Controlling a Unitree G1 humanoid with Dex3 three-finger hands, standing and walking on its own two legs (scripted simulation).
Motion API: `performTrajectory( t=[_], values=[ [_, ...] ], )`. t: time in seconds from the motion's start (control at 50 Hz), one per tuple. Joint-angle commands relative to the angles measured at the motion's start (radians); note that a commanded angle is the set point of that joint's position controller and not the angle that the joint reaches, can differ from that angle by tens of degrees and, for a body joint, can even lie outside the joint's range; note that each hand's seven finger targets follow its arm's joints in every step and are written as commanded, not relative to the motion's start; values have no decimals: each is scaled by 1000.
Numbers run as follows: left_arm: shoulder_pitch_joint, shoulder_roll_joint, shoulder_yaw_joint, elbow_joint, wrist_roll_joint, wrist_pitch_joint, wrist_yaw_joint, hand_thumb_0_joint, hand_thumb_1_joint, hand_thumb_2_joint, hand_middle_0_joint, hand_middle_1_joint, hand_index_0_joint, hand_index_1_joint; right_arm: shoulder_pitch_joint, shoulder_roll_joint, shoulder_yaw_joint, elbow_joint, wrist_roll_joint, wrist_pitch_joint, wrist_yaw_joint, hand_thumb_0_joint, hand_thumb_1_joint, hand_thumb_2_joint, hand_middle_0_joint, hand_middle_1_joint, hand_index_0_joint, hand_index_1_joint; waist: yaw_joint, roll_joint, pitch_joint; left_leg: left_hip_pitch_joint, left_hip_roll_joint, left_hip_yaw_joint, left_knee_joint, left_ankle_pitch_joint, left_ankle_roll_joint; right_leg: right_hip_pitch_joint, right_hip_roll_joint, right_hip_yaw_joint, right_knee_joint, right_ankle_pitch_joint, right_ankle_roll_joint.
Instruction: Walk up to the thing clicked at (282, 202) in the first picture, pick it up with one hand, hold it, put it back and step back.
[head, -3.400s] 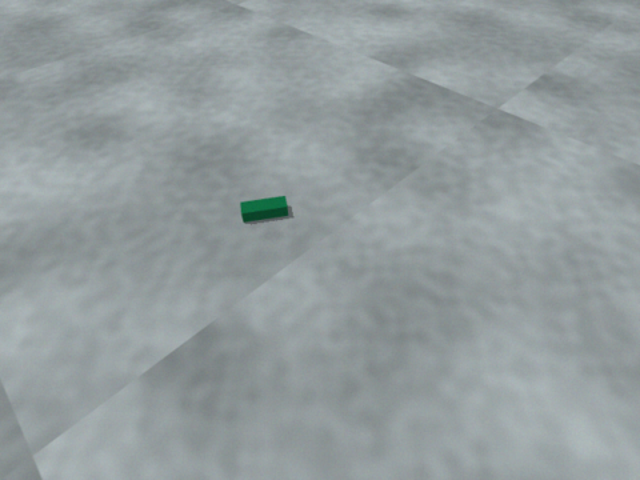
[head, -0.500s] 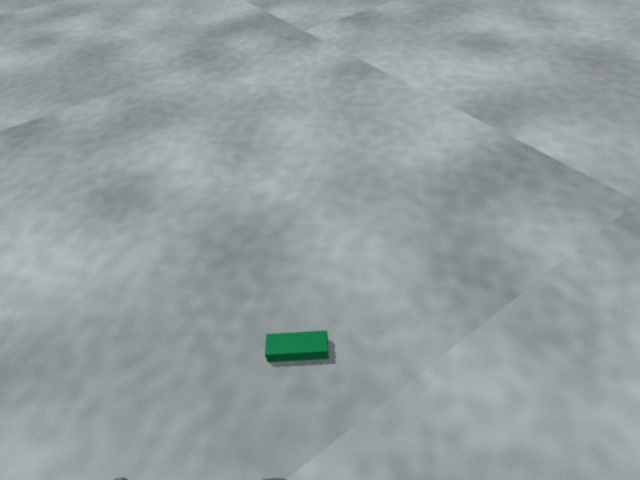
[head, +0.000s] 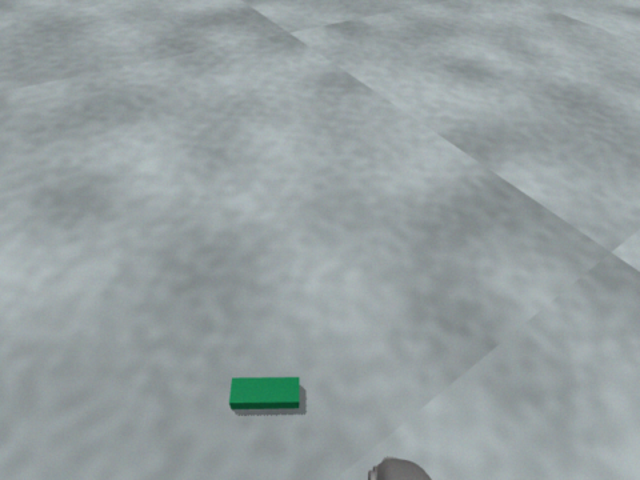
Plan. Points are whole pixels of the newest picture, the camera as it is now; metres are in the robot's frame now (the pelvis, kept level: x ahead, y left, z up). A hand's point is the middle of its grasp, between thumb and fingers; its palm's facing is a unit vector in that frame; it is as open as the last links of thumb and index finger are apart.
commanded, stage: walk up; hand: left
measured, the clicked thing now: (265, 393) +0.49 +0.14 -0.74
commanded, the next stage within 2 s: stand in 1.76 s
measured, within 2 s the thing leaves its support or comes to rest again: neither
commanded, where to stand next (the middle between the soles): +0.19 -0.03 m, yaw +1 degrees
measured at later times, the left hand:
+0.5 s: hand (157, 469) +0.18 +0.23 -0.15, palm faces -0.01 -0.92 -0.39, open 7.4 cm
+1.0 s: hand (160, 447) +0.20 +0.24 -0.15, palm faces +0.03 -0.94 -0.34, open 7.4 cm
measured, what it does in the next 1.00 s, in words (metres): walks ahead: right foot, then left foot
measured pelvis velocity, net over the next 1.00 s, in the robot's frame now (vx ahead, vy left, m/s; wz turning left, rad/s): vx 0.14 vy -0.03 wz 0.04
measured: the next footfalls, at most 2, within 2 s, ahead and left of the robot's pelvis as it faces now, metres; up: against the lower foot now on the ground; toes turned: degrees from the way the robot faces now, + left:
right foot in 0.20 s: +0.19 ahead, -0.17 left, +0.00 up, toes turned -2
left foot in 0.50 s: +0.20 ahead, +0.10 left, +0.00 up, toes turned +4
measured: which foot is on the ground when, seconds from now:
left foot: down 0.00-0.20, up 0.22-0.48, down 0.50-1.00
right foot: up 0.00-0.18, down 0.20-1.00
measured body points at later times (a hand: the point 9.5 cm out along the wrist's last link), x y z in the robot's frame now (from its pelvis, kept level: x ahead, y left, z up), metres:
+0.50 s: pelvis +0.11 -0.04 -0.02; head +0.14 -0.04 +0.43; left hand +0.18 +0.28 -0.13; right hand +0.19 -0.35 -0.14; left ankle +0.16 +0.09 -0.74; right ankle +0.15 -0.17 -0.73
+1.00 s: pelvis +0.14 -0.03 +0.01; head +0.15 -0.02 +0.46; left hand +0.20 +0.29 -0.12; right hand +0.28 -0.32 -0.11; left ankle +0.16 +0.09 -0.73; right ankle +0.15 -0.17 -0.73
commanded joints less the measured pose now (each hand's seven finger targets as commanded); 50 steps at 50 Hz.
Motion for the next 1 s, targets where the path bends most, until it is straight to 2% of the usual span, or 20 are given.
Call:
performTrajectory(
  t=[0.0,0.04,0.1,0.14,0.16,0.18,0.2,0.22,0.26,0.3,0.38,0.44,0.46,0.48,0.5,0.52,0.58,0.62,0.8,0.98],
  values=[
    [2,172,68,-60,5,-22,-8,0,900,900,-200,-300,-200,-300,20,-307,-94,-64,2,-17,-16,0,-900,-900,200,300,200,300,-13,266,34,-41,234,-236,-316,-245,178,-38,-34,-12,-125,73,16],
    [-25,164,66,-55,6,-26,-5,0,900,900,-200,-300,-200,-300,3,-294,-86,-63,1,-8,-17,0,-900,-900,200,300,200,300,-13,254,36,-73,215,-202,-283,-213,165,20,-20,-31,-218,105,15],
    [-29,146,60,-30,5,-42,12,0,900,900,-200,-300,-200,-300,-12,-275,-74,-60,1,11,-20,0,-900,-900,200,300,200,300,1,215,-6,-112,202,-164,-148,-8,149,174,33,-68,-321,133,11],
    [33,140,58,-3,7,-56,30,0,900,900,-200,-300,-200,-300,-26,-237,-57,-60,9,27,-24,0,-900,-900,200,300,200,300,40,153,-69,-99,160,-120,40,113,102,311,75,-79,-442,167,-5],
    [68,176,68,4,11,-66,41,0,900,900,-200,-300,-200,-300,19,-182,-36,-52,12,32,-28,0,-900,-900,200,300,200,300,54,36,-111,-129,111,-79,194,51,71,398,27,-4,-517,160,-21],
    [90,270,91,-12,17,-75,49,0,900,900,-200,-300,-200,-300,55,-124,-14,-73,16,31,-27,0,-900,-900,200,300,200,300,50,-196,-152,-247,14,-16,437,-170,21,464,-200,324,-618,104,-94],
    [48,317,94,-27,6,-71,50,0,900,900,-200,-300,-200,-300,53,-177,-28,-53,8,44,-37,0,-900,-900,200,300,200,300,50,-156,-104,-362,-24,-64,506,-356,-3,435,-328,524,-679,31,-228],
    [45,317,94,-31,-4,-63,51,0,900,900,-200,-300,-200,-300,22,-239,-50,-34,1,50,-46,0,-900,-900,200,300,200,300,58,-91,-64,-365,15,-128,573,-367,-2,377,-342,543,-655,41,-278],
    [12,272,76,-35,-8,-59,61,0,900,900,-200,-300,-200,-300,21,-233,-50,-8,16,52,-44,0,-900,-900,200,300,200,300,42,-67,-54,-359,41,-164,548,-293,-5,363,-250,361,-622,159,-234],
    [-36,249,65,-45,0,-56,63,0,900,900,-200,-300,-200,-300,48,-220,-45,26,12,53,-38,0,-900,-900,200,300,200,300,18,-127,-80,-282,41,-123,443,-246,-17,316,-193,224,-583,264,-207],
    [-94,221,47,-45,5,-46,70,0,900,900,-200,-300,-200,-300,9,-179,-38,65,5,68,-34,0,-900,-900,200,300,200,300,13,-109,-84,-112,25,-79,243,-149,-33,183,-161,121,-534,337,-183],
    [-161,210,30,-44,-9,-29,70,0,900,900,-200,-300,-200,-300,6,-178,-44,99,4,66,-40,0,-900,-900,200,300,200,300,-23,-68,-108,58,-3,-52,96,16,-21,74,-152,97,-449,252,-148],
    [-156,182,18,-37,-13,-23,70,0,900,900,-200,-300,-200,-300,-9,-187,-47,103,-1,61,-44,0,-900,-900,200,300,200,300,-27,-37,-104,87,6,-82,22,38,-13,46,-138,92,-414,223,-119],
    [-159,151,7,-35,-19,-18,69,0,900,900,-200,-300,-200,-300,-29,-234,-55,101,-10,57,-47,0,-900,-900,200,300,200,300,-22,74,-99,81,95,-203,-32,91,8,13,-91,58,-374,134,-69],
    [-126,127,0,-24,-30,-11,70,0,900,900,-200,-300,-200,-300,-129,-280,-56,70,-4,51,-46,0,-900,-900,200,300,200,300,25,186,-98,-32,229,-410,-131,1,82,78,24,-12,-307,-34,-13],
    [-125,161,12,25,-26,-2,76,0,900,900,-200,-300,-200,-300,-174,-290,-51,75,8,54,-41,0,-900,-900,200,300,200,300,31,204,-81,-141,258,-426,-147,-68,134,202,47,-20,-268,-132,-13],
    [-126,161,7,79,-17,-15,72,0,900,900,-200,-300,-200,-300,-235,-220,-16,102,9,62,-38,0,-900,-900,200,300,200,300,45,187,-82,-142,144,-269,-91,-27,39,279,8,22,-435,47,-20],
    [-163,184,5,99,-15,-24,72,0,900,900,-200,-300,-200,-300,-222,-199,-4,128,14,63,-36,0,-900,-900,200,300,200,300,21,185,-100,-96,107,-232,-80,-6,4,282,-34,68,-484,124,-34],
    [-256,155,-15,185,-19,-27,70,0,900,900,-200,-300,-200,-300,-279,-189,0,211,19,65,-38,0,-900,-900,200,300,200,300,6,114,-154,77,107,-195,-120,203,-5,331,-45,36,-574,272,-8],
    [-292,138,-19,238,-10,-21,69,0,900,900,-200,-300,-200,-300,-345,-179,1,262,14,76,-35,0,-900,-900,200,300,200,300,10,84,-117,112,104,-188,-206,154,-17,339,-54,33,-680,214,9]
  ],
)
